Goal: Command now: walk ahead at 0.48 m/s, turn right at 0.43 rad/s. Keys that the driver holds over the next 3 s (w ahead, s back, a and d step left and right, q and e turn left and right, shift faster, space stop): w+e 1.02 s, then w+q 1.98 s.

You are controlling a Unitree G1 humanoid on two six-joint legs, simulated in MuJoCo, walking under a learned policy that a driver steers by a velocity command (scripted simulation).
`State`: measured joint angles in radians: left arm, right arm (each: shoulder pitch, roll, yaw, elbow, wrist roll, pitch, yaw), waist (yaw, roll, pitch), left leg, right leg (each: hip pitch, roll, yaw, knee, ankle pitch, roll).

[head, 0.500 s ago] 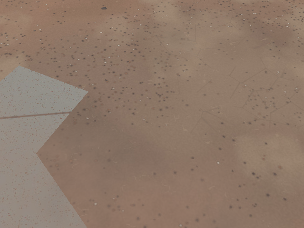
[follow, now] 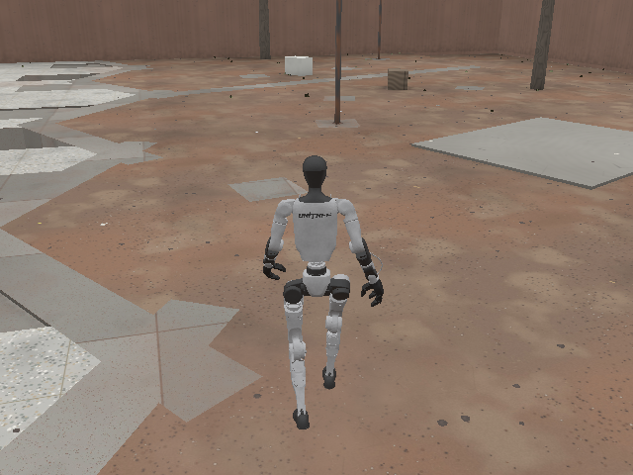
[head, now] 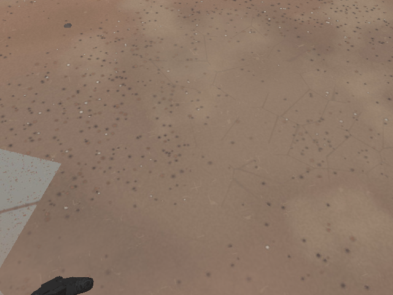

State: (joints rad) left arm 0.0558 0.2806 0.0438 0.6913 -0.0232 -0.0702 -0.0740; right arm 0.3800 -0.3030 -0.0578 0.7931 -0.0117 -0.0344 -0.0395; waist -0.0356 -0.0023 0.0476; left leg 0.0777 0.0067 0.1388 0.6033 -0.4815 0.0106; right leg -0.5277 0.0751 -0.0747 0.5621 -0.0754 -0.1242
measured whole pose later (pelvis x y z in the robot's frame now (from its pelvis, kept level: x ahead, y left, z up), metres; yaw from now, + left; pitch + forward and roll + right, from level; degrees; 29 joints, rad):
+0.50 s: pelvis +0.30 +0.04 +0.01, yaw -18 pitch +2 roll +0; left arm 0.34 0.31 0.06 0.73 -0.03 -0.03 0.00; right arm 0.16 -0.28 -0.04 0.62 -0.01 -0.11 0.01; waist 0.04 -0.03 0.01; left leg -0.44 -0.01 -0.01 0.59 -0.19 0.01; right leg -0.32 0.08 0.16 1.08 -0.48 -0.02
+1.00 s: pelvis +0.53 -0.09 +0.00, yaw -36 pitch +1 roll +1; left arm 0.08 0.30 0.07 0.60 -0.03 -0.02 -0.05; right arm 0.32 -0.32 -0.07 0.79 0.01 -0.06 -0.01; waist -0.05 0.00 0.08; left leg -0.15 0.08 0.08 0.99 -0.51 -0.03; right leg -0.50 0.04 -0.03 0.66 -0.17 -0.10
